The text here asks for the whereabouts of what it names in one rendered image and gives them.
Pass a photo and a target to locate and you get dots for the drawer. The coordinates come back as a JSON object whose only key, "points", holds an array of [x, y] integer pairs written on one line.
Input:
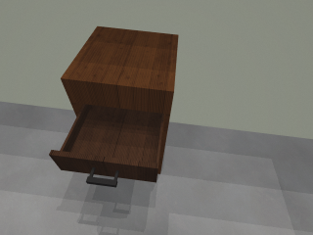
{"points": [[111, 139]]}

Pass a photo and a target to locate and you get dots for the handle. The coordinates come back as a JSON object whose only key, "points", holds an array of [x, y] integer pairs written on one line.
{"points": [[102, 181]]}

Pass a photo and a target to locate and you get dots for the cabinet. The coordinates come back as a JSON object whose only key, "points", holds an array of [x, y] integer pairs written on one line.
{"points": [[125, 69]]}

